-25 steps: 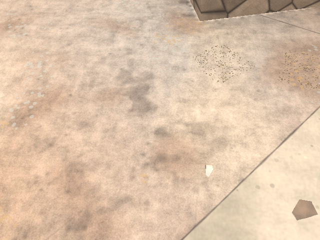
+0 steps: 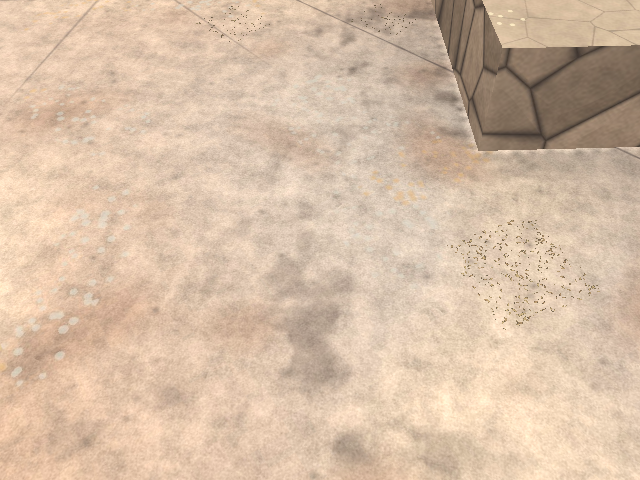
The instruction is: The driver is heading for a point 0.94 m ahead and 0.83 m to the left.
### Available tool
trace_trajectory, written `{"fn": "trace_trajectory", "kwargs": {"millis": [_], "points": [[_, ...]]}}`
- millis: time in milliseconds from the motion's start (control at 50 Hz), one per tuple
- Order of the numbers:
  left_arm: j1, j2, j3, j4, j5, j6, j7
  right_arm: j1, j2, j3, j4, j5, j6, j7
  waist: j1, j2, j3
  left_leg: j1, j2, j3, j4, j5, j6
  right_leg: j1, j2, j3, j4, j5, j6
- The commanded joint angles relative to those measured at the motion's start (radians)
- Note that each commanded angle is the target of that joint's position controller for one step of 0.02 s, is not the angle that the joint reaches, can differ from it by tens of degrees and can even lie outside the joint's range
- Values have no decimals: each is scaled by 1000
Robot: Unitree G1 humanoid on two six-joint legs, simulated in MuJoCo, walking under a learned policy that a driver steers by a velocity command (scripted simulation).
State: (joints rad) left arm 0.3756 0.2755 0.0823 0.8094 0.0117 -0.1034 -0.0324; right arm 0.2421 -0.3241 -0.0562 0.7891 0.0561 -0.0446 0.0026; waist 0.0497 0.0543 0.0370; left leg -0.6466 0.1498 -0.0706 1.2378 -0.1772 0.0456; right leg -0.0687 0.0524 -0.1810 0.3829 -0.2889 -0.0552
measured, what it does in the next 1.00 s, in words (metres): walks ahead, turning left: left foot, then right foot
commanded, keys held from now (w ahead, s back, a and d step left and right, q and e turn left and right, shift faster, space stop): w+q+shift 1.00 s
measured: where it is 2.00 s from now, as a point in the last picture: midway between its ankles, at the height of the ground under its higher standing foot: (29, 228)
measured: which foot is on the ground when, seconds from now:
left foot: up 0.00-0.22, down 0.24-0.66, up 0.68-1.00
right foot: down 0.00-0.24, up 0.26-0.62, down 0.64-1.00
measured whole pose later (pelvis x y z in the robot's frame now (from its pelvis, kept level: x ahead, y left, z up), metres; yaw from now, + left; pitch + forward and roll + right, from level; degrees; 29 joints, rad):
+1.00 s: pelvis +0.85 +0.21 -0.02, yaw +56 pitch +0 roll -4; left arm 0.46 0.31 0.08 0.86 0.01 -0.10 0.01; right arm 0.06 -0.32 -0.05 0.54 0.04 -0.02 0.05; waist 0.12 0.04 0.05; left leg -0.86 0.12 0.01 1.03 -0.02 0.07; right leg 0.16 0.04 -0.21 0.26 -0.41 0.02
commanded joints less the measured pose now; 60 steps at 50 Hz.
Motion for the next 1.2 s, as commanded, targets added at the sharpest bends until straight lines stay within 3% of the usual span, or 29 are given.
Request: {"fn": "trace_trajectory", "kwargs": {"millis": [20,140,180,220,240,260,280,300,340,400,460,500,580,640,660,680,700,720,740,760,840,980,1040,1100,1120,1140,1160,1180,1200], "points": [[-164,41,-1,-77,9,-35,11,29,26,11,-48,-6,20,11,-79,-102,112,-62,49,-30,-67,151,-12,-149,-233,79,-271,284,-45],[-75,162,13,-56,7,-20,58,-175,-10,12,-133,-18,-15,75,-38,-33,125,23,-88,204,-474,375,47,32,-223,-97,-232,798,39],[-66,229,26,-63,3,8,75,-92,-66,-14,-136,2,-10,81,-110,-124,23,173,-186,290,-472,296,72,138,-246,-101,-49,1287,62],[-175,280,41,-99,-13,33,73,253,-184,-73,-65,4,33,63,-313,-205,-127,549,-217,243,-406,117,136,59,-287,-61,352,1538,38],[-253,246,32,-110,-30,23,54,470,-235,-104,-8,0,51,39,-420,-131,-179,841,-177,136,-510,163,189,-128,-214,-52,735,1204,35],[-292,25,-26,-146,-14,-21,27,452,-227,-97,23,-16,60,32,-331,301,-48,925,-150,-11,-549,256,260,-497,60,-1,1293,-180,70],[-102,-38,-60,-225,-46,-67,11,268,-179,-52,-59,-66,15,41,-106,363,-245,1034,36,-652,-768,-246,462,-790,82,282,1436,-310,54],[-207,80,-52,-246,-50,-94,3,252,-110,-49,-109,-64,-6,44,-169,125,-247,972,80,-809,-971,-507,419,-779,31,355,1322,-207,-8],[-256,87,-43,-254,-43,-87,16,146,-86,-42,-117,-57,-52,55,-44,-170,-48,644,64,-764,-1037,-504,344,-706,-53,358,1052,-77,-23],[-224,111,-29,-228,-7,-44,34,44,-92,-39,-154,-46,-59,28,15,-163,24,364,-65,-532,-1031,-235,323,-547,-107,360,838,-41,58],[-414,50,-50,-296,13,-30,42,69,-70,-35,-141,-22,-49,-10,-56,-116,81,193,-160,-338,-1030,-61,278,-434,-97,279,476,130,121],[-495,4,-58,-332,3,-28,34,87,-94,-47,-130,-17,-33,-22,-112,-50,61,121,-206,-278,-1004,-87,216,-289,-46,228,268,325,141],[-489,89,-12,-340,-52,-38,29,148,-73,-54,-102,-2,-20,-27,-130,43,-3,325,-164,-375,-880,-165,158,-223,-34,302,109,357,150],[-117,177,48,-266,-64,-48,39,76,-48,-46,-138,-38,-11,-13,97,68,-221,343,-182,-321,-437,159,71,156,-95,304,182,185,79],[111,234,52,-228,-49,-36,47,97,73,-5,-173,-74,-12,-3,143,-134,-399,142,-232,-233,-56,-239,49,485,-267,539,209,-91,42],[80,311,57,-214,4,-40,20,260,97,16,-236,25,-27,-2,1,-634,-470,-184,-249,-145,234,-396,24,599,-505,1237,-100,-574,-138],[-29,189,38,-253,-1,-31,19,206,2,8,-192,41,-14,-15,35,-442,-307,-283,-153,-113,319,-262,13,485,-469,1209,-148,-762,-135],[-61,126,23,-245,-10,-18,28,88,-51,-3,-204,7,-8,-12,61,-291,-179,-295,-133,-65,316,-192,10,361,-426,987,-129,-569,-106],[-63,121,19,-221,-2,-10,30,20,-55,-7,-212,-24,-2,-9,53,-112,-115,-236,-93,-50,275,-159,10,237,-381,806,-108,-314,-85],[-80,114,17,-193,5,-8,31,-34,-49,-13,-234,-39,-2,-2,32,-72,-56,-202,-59,-55,204,-128,16,136,-339,675,-106,-152,-76],[-93,49,-3,-110,-18,-20,25,-63,4,-3,-272,-6,32,23,-26,-129,14,-200,14,-43,110,-106,24,25,-299,402,-156,89,-58],[-43,152,6,-49,1,-17,43,-258,-11,11,-316,-18,8,61,11,-33,131,-182,-33,103,-270,224,26,34,-252,58,-259,392,-3],[12,228,15,-29,6,-3,58,-307,-39,-2,-332,-12,-6,84,-7,-101,87,34,-162,259,-431,210,74,99,-242,-38,-153,1066,54],[-61,303,35,-65,-1,27,76,62,-160,-71,-250,3,17,74,-247,-235,-113,482,-240,255,-423,49,146,48,-302,-24,329,1580,36],[-144,278,29,-101,-14,19,70,334,-220,-108,-165,0,29,58,-377,-157,-192,856,-198,138,-576,149,209,-185,-236,-21,700,1255,39],[-153,76,-26,-125,18,-12,54,345,-221,-92,-114,-6,34,39,-273,153,-124,995,-106,-78,-552,151,240,-518,-37,29,1138,-164,47],[-22,36,-57,-216,-26,-62,38,231,-249,-77,-197,-44,4,43,-118,287,-363,1191,88,-679,-751,-218,471,-806,20,274,1327,-322,40],[-175,158,-39,-243,-39,-95,31,247,-181,-79,-207,-46,-11,38,-206,79,-330,1121,107,-816,-964,-460,416,-859,-31,346,1208,-172,3],[-229,158,-36,-261,-59,-103,32,207,-159,-69,-198,-52,-31,39,-149,-50,-163,937,97,-771,-1023,-450,374,-846,-60,342,1083,-102,-5]]}}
